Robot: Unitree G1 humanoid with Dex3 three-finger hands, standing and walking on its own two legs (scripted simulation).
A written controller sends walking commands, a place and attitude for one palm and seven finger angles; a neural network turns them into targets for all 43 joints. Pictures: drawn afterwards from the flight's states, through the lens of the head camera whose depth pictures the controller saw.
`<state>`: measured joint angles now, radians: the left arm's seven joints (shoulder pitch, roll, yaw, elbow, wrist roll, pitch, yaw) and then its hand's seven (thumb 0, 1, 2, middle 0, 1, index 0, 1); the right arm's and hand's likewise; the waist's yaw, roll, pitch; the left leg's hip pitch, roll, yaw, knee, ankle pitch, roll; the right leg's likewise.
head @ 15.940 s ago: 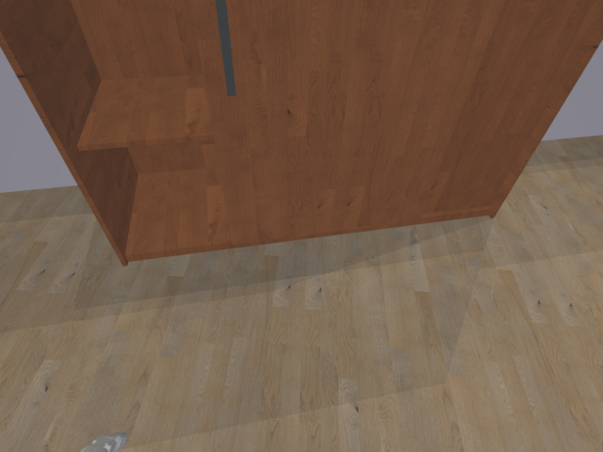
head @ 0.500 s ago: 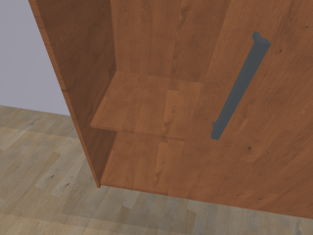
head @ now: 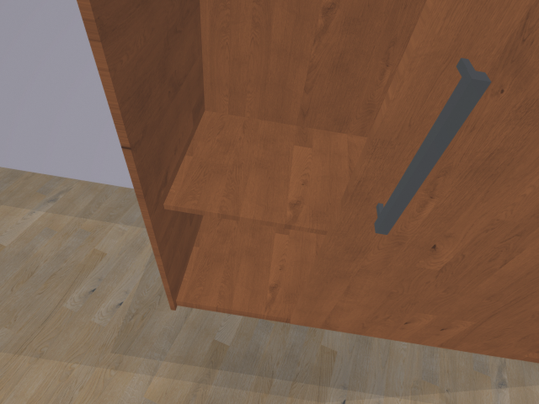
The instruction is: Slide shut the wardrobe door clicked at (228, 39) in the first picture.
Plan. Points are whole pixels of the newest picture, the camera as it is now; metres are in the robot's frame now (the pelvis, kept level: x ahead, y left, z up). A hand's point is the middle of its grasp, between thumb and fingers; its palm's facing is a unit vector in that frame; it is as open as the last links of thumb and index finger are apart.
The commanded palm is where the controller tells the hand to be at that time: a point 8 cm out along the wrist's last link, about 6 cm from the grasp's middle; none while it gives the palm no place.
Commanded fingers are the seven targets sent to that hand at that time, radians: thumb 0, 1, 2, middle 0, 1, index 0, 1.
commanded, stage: come to a stop and stand still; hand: right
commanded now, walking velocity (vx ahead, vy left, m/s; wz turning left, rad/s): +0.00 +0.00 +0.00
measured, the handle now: (415, 161) +0.47 -0.19 +0.14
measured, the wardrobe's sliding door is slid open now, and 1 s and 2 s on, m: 0.43 0.43 0.43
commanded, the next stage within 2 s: look again from close up in 0.26 s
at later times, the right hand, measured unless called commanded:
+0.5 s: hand out of the picture -0.01 -0.17 -0.17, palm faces +0.05 +0.97 -0.23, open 7.3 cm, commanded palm none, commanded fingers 0.00 -0.90 -0.90 0.20 0.30 0.20 0.30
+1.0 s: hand out of the picture -0.02 -0.16 -0.17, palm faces +0.06 +0.98 -0.19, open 7.3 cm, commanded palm none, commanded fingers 0.00 -0.90 -0.90 0.20 0.30 0.20 0.30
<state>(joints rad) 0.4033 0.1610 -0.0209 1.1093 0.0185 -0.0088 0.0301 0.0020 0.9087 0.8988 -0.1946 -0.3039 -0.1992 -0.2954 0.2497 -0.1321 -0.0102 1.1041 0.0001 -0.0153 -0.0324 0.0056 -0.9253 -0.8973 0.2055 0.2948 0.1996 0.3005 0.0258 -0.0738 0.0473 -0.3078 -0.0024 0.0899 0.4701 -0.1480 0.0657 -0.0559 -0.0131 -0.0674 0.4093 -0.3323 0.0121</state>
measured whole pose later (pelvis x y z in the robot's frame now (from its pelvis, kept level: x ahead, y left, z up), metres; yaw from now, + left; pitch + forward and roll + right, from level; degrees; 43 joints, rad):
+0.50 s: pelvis +0.00 +0.00 +0.00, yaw +0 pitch -2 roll -1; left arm 0.38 0.12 -0.03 1.14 0.01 -0.02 0.04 0.00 0.91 0.90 -0.19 -0.30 -0.20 -0.30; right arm 0.29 -0.12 -0.01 1.16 0.00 -0.02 -0.04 0.01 -0.93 -0.90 0.20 0.29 0.20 0.30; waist 0.01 -0.05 0.03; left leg -0.29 -0.01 0.10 0.44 -0.13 0.07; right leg -0.04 -0.02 -0.06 0.39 -0.32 0.02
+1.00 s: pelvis +0.00 +0.00 +0.00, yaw +0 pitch -2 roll -1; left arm 0.41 0.09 -0.03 1.16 0.01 -0.03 0.05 0.00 0.91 0.90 -0.19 -0.30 -0.20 -0.30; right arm 0.30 -0.10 -0.01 1.17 -0.01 -0.02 -0.04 0.02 -0.93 -0.90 0.20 0.29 0.20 0.30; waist 0.01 -0.03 0.04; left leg -0.29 0.00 0.09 0.45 -0.14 0.06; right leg -0.04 -0.01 -0.06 0.39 -0.33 0.01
